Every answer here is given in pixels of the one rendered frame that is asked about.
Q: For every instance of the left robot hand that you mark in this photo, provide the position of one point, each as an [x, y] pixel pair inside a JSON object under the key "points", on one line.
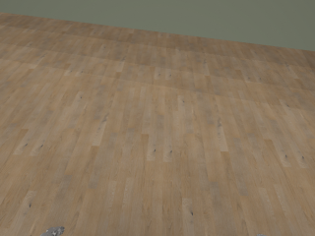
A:
{"points": [[54, 231]]}

